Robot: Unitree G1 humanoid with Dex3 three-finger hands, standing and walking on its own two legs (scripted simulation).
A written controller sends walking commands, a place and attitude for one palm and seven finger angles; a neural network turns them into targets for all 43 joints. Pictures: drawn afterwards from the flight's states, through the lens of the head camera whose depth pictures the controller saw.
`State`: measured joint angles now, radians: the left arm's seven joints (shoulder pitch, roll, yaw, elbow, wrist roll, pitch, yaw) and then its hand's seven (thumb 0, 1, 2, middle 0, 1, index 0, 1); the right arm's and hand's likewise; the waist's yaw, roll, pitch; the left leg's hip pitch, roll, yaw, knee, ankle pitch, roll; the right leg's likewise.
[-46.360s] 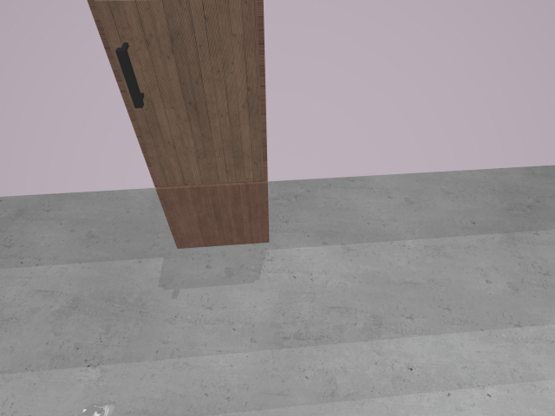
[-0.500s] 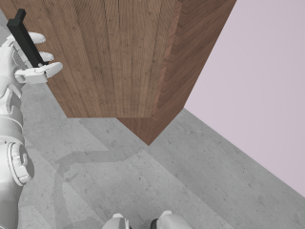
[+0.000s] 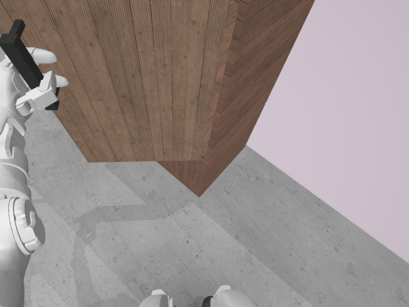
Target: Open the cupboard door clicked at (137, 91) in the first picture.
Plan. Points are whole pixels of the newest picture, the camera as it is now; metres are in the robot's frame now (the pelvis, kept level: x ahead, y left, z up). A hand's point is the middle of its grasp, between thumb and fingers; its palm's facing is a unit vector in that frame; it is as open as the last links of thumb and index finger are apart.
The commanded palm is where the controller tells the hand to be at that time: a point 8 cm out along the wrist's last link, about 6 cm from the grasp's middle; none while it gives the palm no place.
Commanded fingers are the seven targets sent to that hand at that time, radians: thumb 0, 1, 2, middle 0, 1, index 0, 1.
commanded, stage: pull the door open along its arc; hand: left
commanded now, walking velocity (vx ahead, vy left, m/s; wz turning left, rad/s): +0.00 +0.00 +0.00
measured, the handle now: (36, 69) +0.53 +0.28 +0.11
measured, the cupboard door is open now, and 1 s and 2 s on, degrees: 44 87 91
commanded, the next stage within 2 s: open thumb and fingers to let go in 1.02 s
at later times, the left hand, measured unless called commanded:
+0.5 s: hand (56, 149) +0.37 +0.22 +0.10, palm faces +0.01 -1.00 +0.03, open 5.7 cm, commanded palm +0.31 +0.28 +0.10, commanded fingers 0.00 0.90 0.90 -0.40 -1.35 -0.40 -1.35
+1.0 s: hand (116, 207) +0.28 +0.12 +0.10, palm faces +0.45 -0.89 +0.01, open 5.8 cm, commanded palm +0.21 +0.16 +0.10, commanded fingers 0.00 0.90 0.90 -0.40 -1.35 -0.40 -1.35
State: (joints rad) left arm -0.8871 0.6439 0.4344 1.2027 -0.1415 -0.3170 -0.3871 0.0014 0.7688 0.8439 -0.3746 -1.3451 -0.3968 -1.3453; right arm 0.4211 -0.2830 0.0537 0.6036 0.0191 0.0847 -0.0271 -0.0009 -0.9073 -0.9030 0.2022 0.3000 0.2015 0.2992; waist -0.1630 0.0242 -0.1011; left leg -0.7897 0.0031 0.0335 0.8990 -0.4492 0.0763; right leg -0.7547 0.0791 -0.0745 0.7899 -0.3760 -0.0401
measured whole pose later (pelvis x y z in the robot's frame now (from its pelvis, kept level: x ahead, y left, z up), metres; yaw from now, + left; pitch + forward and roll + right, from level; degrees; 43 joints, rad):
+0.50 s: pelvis +0.01 -0.01 +0.01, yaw -2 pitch +13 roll -2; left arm -0.25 0.37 0.39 0.54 -0.31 -0.22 -0.36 0.01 0.71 0.74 -0.38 -1.35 -0.39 -1.35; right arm 0.32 -0.26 0.03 0.47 0.06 0.05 -0.01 0.00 -0.91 -0.90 0.20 0.30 0.20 0.30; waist -0.07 0.03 -0.14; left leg -0.58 0.00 0.09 0.78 -0.43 0.07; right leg -0.59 0.08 -0.02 0.73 -0.37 -0.05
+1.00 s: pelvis -0.01 -0.05 +0.02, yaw +2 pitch +6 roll +0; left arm 0.15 0.02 0.04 0.02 -0.10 -0.11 0.35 0.01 0.71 0.75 -0.34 -1.33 -0.37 -1.34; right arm 0.24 -0.21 0.03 0.55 -0.02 0.02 -0.01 0.01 -0.91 -0.90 0.20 0.30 0.20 0.30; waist -0.01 0.04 -0.11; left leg -0.44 -0.01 0.02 0.73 -0.39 0.01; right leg -0.45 0.07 -0.08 0.72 -0.37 -0.10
